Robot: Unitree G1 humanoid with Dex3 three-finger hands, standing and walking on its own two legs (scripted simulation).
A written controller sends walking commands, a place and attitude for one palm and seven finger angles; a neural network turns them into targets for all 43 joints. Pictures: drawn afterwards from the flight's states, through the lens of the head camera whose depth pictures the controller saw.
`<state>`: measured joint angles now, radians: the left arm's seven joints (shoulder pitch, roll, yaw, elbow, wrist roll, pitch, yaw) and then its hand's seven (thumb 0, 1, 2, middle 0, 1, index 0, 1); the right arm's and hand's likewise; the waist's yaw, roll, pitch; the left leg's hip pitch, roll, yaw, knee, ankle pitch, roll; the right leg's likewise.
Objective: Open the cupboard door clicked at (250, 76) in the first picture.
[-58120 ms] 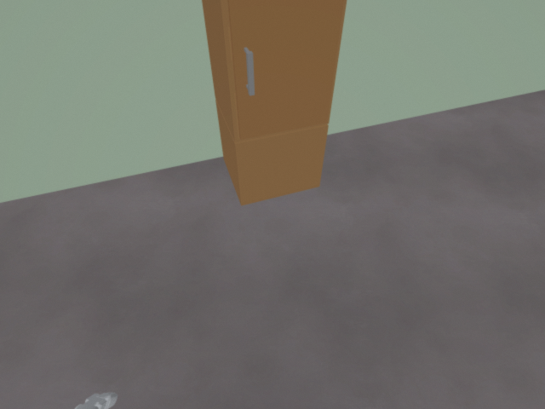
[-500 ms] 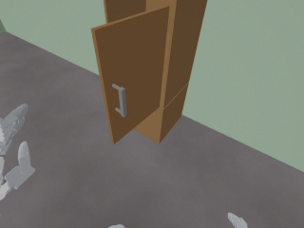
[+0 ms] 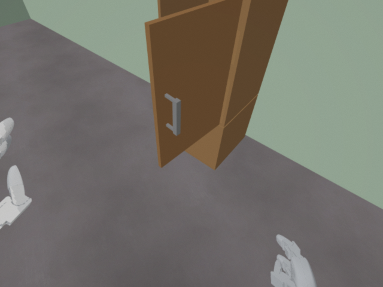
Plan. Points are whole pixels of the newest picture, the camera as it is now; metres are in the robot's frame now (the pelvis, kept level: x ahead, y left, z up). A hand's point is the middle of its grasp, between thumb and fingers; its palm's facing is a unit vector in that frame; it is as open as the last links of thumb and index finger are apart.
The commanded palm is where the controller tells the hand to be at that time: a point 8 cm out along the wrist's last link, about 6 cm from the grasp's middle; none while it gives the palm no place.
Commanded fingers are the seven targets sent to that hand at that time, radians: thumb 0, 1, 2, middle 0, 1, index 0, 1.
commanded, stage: let the arm hang, fingers relaxed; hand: left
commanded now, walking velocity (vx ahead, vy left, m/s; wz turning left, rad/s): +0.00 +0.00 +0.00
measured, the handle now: (172, 115) +0.65 +0.10 -0.05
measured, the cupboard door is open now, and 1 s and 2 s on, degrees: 84 84 84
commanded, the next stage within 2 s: look to check the result in 1.20 s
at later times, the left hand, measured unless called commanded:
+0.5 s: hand out of the picture +0.01 +0.18 -0.18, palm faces +0.02 -0.99 -0.17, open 7.0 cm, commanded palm none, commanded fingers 0.00 0.90 0.90 -0.20 -0.30 -0.20 -0.30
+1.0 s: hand out of the picture +0.05 +0.22 -0.16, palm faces +0.02 -0.96 -0.29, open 7.3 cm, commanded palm none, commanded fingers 0.00 0.90 0.90 -0.20 -0.30 -0.20 -0.30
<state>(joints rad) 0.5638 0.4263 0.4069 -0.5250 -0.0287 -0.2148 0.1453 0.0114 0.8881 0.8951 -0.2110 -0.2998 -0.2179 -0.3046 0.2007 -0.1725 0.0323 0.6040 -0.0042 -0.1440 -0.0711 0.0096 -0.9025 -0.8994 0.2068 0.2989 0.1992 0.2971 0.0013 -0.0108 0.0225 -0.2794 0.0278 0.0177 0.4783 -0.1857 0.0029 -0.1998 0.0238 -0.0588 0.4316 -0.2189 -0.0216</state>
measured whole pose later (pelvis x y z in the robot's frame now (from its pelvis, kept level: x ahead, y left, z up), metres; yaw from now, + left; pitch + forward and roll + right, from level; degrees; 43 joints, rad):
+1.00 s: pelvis +0.01 +0.00 +0.00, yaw +2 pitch -2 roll +0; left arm 0.16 0.25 0.01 1.13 0.01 -0.01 0.00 0.00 0.91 0.90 -0.20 -0.30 -0.20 -0.30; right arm 0.18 -0.24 -0.01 1.13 -0.02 0.00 -0.01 0.00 -0.91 -0.90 0.20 0.30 0.20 0.30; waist -0.01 0.03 0.05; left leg -0.21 0.00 0.00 0.39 -0.15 0.00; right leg -0.15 0.00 -0.08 0.40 -0.22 -0.02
